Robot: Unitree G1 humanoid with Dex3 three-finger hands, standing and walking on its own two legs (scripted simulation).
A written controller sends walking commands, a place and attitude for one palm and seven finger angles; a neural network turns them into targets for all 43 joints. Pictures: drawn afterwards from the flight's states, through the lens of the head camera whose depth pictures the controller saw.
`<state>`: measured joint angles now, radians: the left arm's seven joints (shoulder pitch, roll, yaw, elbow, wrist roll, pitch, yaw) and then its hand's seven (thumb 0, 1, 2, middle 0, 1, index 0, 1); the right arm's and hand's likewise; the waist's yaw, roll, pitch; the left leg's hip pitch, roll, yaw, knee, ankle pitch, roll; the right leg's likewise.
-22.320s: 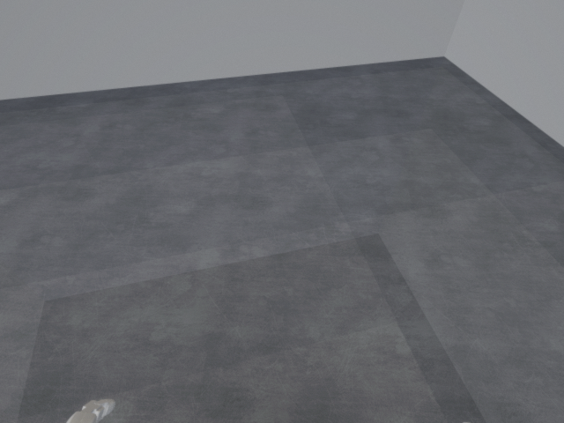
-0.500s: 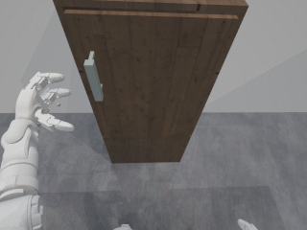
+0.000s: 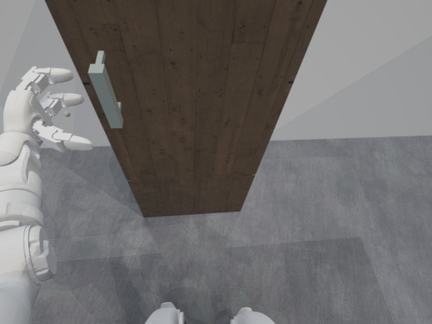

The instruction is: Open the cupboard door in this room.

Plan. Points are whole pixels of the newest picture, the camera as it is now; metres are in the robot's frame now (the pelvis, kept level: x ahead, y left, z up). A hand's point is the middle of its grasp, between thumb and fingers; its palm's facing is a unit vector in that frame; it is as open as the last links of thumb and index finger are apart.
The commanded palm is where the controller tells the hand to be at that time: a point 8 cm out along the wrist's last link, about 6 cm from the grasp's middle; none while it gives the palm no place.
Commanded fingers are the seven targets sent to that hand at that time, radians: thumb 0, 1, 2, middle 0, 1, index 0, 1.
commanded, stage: move the hooked fingers beside the handle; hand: left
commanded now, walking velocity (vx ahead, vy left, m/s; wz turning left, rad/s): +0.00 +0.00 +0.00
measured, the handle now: (109, 91) +0.53 +0.19 +0.09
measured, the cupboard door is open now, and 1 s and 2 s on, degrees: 0 0 0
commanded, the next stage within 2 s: slide the fingers in behind the handle in 0.92 s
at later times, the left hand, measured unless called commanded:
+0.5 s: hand (64, 111) +0.47 +0.26 +0.09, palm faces +0.05 -1.00 +0.00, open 14.0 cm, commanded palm +0.45 +0.30 +0.09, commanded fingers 0.00 -0.50 0.30 -0.30 -1.20 -0.30 -1.20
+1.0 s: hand (70, 117) +0.46 +0.25 +0.09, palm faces +0.06 -1.00 -0.02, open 14.0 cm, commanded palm +0.44 +0.29 +0.09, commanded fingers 0.00 -0.50 0.30 -0.30 -1.20 -0.30 -1.20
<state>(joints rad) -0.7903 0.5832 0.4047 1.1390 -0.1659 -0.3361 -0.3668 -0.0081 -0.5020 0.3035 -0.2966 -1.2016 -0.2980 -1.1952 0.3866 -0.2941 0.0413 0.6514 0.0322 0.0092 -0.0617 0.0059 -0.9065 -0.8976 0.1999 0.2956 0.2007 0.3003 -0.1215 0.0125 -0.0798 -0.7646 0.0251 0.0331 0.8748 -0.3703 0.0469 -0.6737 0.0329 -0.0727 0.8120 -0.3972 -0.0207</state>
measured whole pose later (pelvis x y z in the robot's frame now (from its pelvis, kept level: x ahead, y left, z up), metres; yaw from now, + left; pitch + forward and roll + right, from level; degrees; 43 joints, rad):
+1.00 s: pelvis +0.00 +0.00 +0.00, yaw +0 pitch +15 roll -3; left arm -0.75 0.53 0.39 1.09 -0.16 -0.35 -0.33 -0.01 -0.50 0.30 -0.30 -1.20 -0.30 -1.20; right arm 0.37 -0.27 0.05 0.61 0.03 0.06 -0.04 0.00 -0.91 -0.90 0.20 0.30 0.20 0.30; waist -0.11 0.02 -0.10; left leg -0.78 0.03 0.03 0.90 -0.39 0.05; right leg -0.68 0.03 -0.07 0.83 -0.41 -0.02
